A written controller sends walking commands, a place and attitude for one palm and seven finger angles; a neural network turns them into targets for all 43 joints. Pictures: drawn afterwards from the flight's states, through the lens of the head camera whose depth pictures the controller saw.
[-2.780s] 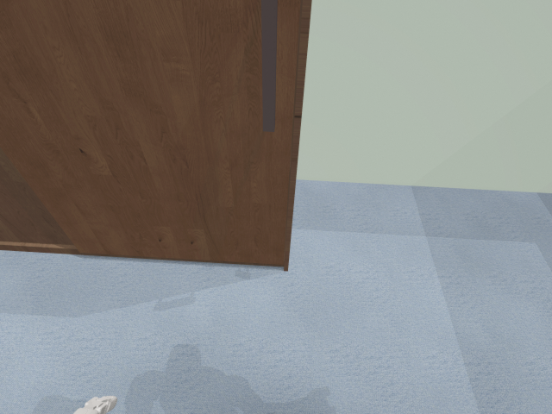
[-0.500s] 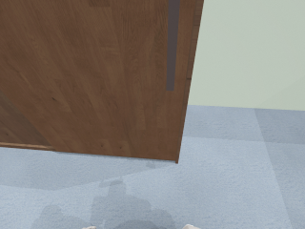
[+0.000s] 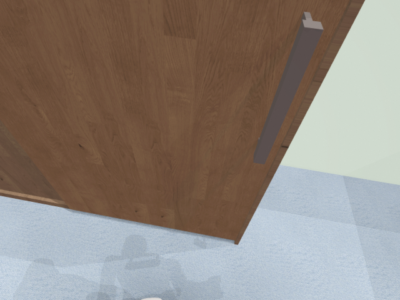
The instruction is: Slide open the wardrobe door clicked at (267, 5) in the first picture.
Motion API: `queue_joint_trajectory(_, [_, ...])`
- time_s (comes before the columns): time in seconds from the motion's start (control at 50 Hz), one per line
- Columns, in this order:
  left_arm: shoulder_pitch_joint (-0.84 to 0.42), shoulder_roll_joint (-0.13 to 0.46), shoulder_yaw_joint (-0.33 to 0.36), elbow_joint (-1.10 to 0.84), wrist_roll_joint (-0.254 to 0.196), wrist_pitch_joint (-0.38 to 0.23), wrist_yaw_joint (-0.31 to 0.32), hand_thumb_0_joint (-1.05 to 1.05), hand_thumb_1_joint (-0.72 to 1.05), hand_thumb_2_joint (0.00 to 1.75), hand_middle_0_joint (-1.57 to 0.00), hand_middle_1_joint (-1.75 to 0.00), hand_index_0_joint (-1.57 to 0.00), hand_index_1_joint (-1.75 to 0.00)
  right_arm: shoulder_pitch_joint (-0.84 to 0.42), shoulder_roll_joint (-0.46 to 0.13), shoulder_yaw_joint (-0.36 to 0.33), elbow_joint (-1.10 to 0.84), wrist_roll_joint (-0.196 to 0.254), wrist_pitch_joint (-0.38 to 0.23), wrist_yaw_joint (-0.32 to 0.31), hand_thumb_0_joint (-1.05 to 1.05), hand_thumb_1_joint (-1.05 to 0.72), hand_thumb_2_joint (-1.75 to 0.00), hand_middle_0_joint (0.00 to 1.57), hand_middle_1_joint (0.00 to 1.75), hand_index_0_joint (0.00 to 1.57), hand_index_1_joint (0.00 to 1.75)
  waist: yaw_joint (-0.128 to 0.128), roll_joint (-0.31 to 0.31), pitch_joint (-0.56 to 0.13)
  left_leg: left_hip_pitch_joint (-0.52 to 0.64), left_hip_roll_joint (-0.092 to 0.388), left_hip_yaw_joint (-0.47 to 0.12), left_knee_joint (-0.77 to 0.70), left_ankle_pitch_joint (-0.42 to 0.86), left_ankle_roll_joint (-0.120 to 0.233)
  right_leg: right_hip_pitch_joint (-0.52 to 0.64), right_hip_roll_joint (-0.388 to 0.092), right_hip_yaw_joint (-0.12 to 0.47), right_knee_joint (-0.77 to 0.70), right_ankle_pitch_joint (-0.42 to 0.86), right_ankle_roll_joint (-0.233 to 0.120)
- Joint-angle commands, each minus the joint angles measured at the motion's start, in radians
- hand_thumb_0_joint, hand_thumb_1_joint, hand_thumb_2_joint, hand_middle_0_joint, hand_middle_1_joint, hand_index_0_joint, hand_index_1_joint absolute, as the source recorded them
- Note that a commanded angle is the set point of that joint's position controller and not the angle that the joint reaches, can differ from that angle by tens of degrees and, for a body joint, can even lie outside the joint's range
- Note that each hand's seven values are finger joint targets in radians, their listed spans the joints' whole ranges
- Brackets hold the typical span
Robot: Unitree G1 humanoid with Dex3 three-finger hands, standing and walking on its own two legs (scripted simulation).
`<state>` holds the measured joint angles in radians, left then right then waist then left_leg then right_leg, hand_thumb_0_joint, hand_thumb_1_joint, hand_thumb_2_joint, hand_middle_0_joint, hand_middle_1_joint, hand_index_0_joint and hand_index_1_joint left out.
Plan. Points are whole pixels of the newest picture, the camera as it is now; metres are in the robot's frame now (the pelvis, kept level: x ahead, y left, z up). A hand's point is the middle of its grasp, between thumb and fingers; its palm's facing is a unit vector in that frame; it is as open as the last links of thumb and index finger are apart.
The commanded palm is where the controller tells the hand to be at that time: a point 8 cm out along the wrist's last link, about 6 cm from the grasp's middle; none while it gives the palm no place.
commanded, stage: come to a stop and stand still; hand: right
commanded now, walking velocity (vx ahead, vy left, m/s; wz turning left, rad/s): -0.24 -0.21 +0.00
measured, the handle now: (278, 101) +0.48 -0.10 +0.17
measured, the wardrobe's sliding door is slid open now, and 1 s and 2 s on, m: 0.00 0.00 0.00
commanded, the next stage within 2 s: look again from close up in 1.48 s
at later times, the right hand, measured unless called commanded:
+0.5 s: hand out of the picture -0.04 -0.24 -0.17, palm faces +0.06 +0.98 -0.19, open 7.4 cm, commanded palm none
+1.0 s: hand out of the picture -0.10 -0.20 -0.17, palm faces +0.03 +0.99 -0.14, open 7.4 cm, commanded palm none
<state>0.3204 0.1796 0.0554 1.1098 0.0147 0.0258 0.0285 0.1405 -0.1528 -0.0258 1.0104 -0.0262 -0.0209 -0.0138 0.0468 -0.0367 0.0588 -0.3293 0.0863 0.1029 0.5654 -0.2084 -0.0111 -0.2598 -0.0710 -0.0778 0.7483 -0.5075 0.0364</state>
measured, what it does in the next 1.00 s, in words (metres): steps on the spot: right foot, then left foot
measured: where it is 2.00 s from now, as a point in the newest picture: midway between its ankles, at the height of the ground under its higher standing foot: outside the picture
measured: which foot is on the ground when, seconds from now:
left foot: down 0.00-0.24, up 0.26-0.56, down 0.58-1.00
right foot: up 0.00-0.22, down 0.24-1.00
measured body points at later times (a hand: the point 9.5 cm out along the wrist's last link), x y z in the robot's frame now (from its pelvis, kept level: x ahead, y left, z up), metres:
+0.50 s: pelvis -0.04 -0.05 +0.01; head -0.02 -0.08 +0.46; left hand +0.03 +0.18 -0.13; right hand -0.04 -0.29 -0.16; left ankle -0.07 +0.08 -0.70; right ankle -0.02 -0.12 -0.73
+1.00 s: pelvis -0.08 -0.05 +0.01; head -0.07 -0.06 +0.46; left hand -0.12 +0.16 -0.15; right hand -0.10 -0.26 -0.15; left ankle -0.08 +0.07 -0.73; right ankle -0.02 -0.12 -0.73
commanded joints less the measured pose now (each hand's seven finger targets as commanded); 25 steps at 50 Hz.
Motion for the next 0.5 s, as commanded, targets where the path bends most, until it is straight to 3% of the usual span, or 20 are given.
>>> queue_joint_trajectory(0.0, [0.021, 0.050, 0.018, -0.070, -0.004, 0.007, 0.003, 0.00, 0.90, 0.90, -0.20, -0.30, -0.20, -0.30, 0.108, -0.219, -0.071, -0.024, -0.006, 0.023, -0.041, 0.00, -0.90, -0.90, 0.20, 0.30, 0.20, 0.30, -0.081, 0.190, -0.112, 0.241, 0.311, -0.220, -0.136, 0.797, 0.208, -0.173, 0.032, 0.051, 0.239, -0.049, 0.004])
queue_joint_trajectory(0.06, [-0.010, 0.045, 0.023, -0.109, 0.001, 0.023, -0.007, 0.00, 0.90, 0.90, -0.20, -0.30, -0.20, -0.30, 0.078, -0.218, -0.078, -0.054, -0.009, 0.031, -0.046, 0.00, -0.90, -0.90, 0.20, 0.30, 0.20, 0.30, -0.073, 0.212, -0.113, 0.152, 0.305, -0.201, -0.168, 0.630, 0.199, -0.155, 0.036, 0.069, 0.248, -0.003, 0.010])
queue_joint_trajectory(0.12, [0.019, 0.034, 0.024, -0.124, 0.000, 0.018, -0.015, 0.00, 0.90, 0.90, -0.20, -0.30, -0.20, -0.30, 0.030, -0.217, -0.082, -0.084, -0.014, 0.038, -0.043, 0.00, -0.90, -0.90, 0.20, 0.30, 0.20, 0.30, -0.049, 0.243, -0.131, 0.102, 0.278, -0.181, -0.184, 0.424, 0.175, -0.091, 0.036, 0.047, 0.121, 0.036, 0.006])
queue_joint_trajectory(0.16, [0.067, 0.031, 0.022, -0.118, -0.001, 0.004, -0.015, 0.00, 0.90, 0.90, -0.20, -0.30, -0.20, -0.30, 0.014, -0.208, -0.081, -0.092, -0.012, 0.043, -0.038, 0.00, -0.90, -0.90, 0.20, 0.30, 0.20, 0.30, -0.021, 0.238, -0.145, 0.055, 0.242, -0.178, -0.150, 0.259, 0.138, 0.012, 0.043, 0.023, -0.094, 0.135, -0.002])
queue_joint_trajectory(0.18, [0.096, 0.038, 0.021, -0.107, 0.000, -0.003, -0.014, 0.00, 0.90, 0.90, -0.20, -0.30, -0.20, -0.30, 0.019, -0.196, -0.078, -0.092, -0.004, 0.050, -0.033, 0.00, -0.90, -0.90, 0.20, 0.30, 0.20, 0.30, -0.010, 0.199, -0.148, -0.004, 0.199, -0.158, -0.107, 0.151, 0.102, 0.115, 0.055, 0.000, -0.244, 0.246, -0.006])
queue_joint_trajectory(0.2, [0.096, 0.074, 0.025, -0.110, 0.002, -0.011, -0.014, 0.00, 0.90, 0.90, -0.20, -0.30, -0.20, -0.30, 0.037, -0.149, -0.067, -0.097, 0.004, 0.058, -0.028, 0.00, -0.90, -0.90, 0.20, 0.30, 0.20, 0.30, -0.008, 0.045, -0.139, -0.080, 0.116, -0.101, 0.002, -0.024, 0.055, 0.171, -0.015, 0.080, -0.362, 0.265, -0.023])
queue_joint_trajectory(0.22, [0.051, 0.159, 0.037, -0.147, 0.013, -0.016, -0.012, 0.00, 0.90, 0.90, -0.20, -0.30, -0.20, -0.30, 0.047, -0.084, -0.057, -0.118, 0.011, 0.069, -0.022, 0.00, -0.90, -0.90, 0.20, 0.30, 0.20, 0.30, -0.020, -0.249, -0.064, -0.182, -0.017, -0.009, 0.153, -0.278, -0.017, 0.062, -0.225, 0.340, -0.492, 0.345, -0.106])
queue_joint_trajectory(0.24, [-0.015, 0.186, 0.040, -0.174, 0.017, -0.012, -0.006, 0.00, 0.90, 0.90, -0.20, -0.30, -0.20, -0.30, 0.010, -0.100, -0.055, -0.119, 0.002, 0.079, -0.027, 0.00, -0.90, -0.90, 0.20, 0.30, 0.20, 0.30, -0.005, -0.254, -0.011, -0.140, -0.048, -0.083, 0.329, -0.348, -0.016, -0.094, -0.289, 0.399, -0.557, 0.304, -0.174])
queue_joint_trajectory(0.26, [-0.071, 0.168, 0.034, -0.181, 0.020, -0.013, 0.005, 0.00, 0.90, 0.90, -0.20, -0.30, -0.20, -0.30, 0.013, -0.104, -0.063, -0.101, -0.002, 0.086, -0.025, 0.00, -0.90, -0.90, 0.20, 0.30, 0.20, 0.30, -0.027, -0.196, 0.011, -0.125, -0.049, -0.147, 0.441, -0.295, -0.007, -0.151, -0.252, 0.363, -0.568, 0.220, -0.181])
queue_joint_trajectory(0.28, [-0.124, 0.147, 0.023, -0.187, 0.020, -0.013, 0.011, 0.00, 0.90, 0.90, -0.20, -0.30, -0.20, -0.30, 0.056, -0.110, -0.067, -0.074, -0.006, 0.085, -0.019, 0.00, -0.90, -0.90, 0.20, 0.30, 0.20, 0.30, -0.059, -0.136, 0.029, -0.141, -0.053, -0.162, 0.507, -0.234, -0.004, -0.146, -0.207, 0.301, -0.548, 0.207, -0.177])
queue_joint_trajectory(0.3, [-0.152, 0.125, 0.015, -0.192, 0.015, -0.021, 0.012, 0.00, 0.90, 0.90, -0.20, -0.30, -0.20, -0.30, 0.110, -0.115, -0.065, -0.052, -0.009, 0.079, -0.013, 0.00, -0.90, -0.90, 0.20, 0.30, 0.20, 0.30, -0.079, -0.086, 0.009, -0.159, -0.051, -0.153, 0.526, -0.198, -0.006, -0.089, -0.175, 0.240, -0.518, 0.278, -0.172])
queue_joint_trajectory(0.34, [-0.133, 0.110, 0.008, -0.178, 0.010, -0.032, 0.013, 0.00, 0.90, 0.90, -0.20, -0.30, -0.20, -0.30, 0.144, -0.103, -0.053, -0.026, -0.004, 0.070, -0.014, 0.00, -0.90, -0.90, 0.20, 0.30, 0.20, 0.30, -0.071, -0.074, -0.042, -0.151, -0.044, -0.137, 0.476, -0.179, -0.024, 0.029, -0.151, 0.189, -0.488, 0.422, -0.181])
queue_joint_trajectory(0.4, [-0.072, 0.094, 0.008, -0.139, 0.003, -0.035, 0.018, 0.00, 0.90, 0.90, -0.20, -0.30, -0.20, -0.30, 0.120, -0.085, -0.030, -0.022, -0.001, 0.059, -0.014, 0.00, -0.90, -0.90, 0.20, 0.30, 0.20, 0.30, -0.037, -0.057, -0.065, -0.104, -0.032, -0.095, 0.256, -0.227, -0.028, 0.165, -0.167, 0.196, -0.459, 0.590, -0.216])
queue_joint_trajectory(0.42, [-0.048, 0.103, 0.008, -0.128, 0.004, -0.036, 0.019, 0.00, 0.90, 0.90, -0.20, -0.30, -0.20, -0.30, 0.111, -0.075, -0.022, -0.020, 0.001, 0.058, -0.015, 0.00, -0.90, -0.90, 0.20, 0.30, 0.20, 0.30, -0.025, -0.059, -0.074, -0.067, -0.030, -0.090, 0.192, -0.242, -0.028, 0.180, -0.180, 0.217, -0.462, 0.603, -0.220])
queue_joint_trajectory(0.48, [-0.045, 0.116, 0.007, -0.099, 0.001, -0.034, 0.016, 0.00, 0.90, 0.90, -0.20, -0.30, -0.20, -0.30, 0.162, -0.065, -0.009, 0.015, 0.005, 0.055, -0.021, 0.00, -0.90, -0.90, 0.20, 0.30, 0.20, 0.30, -0.036, -0.067, -0.080, 0.030, -0.033, -0.083, 0.027, -0.199, -0.019, 0.175, -0.178, 0.233, -0.474, 0.552, -0.206])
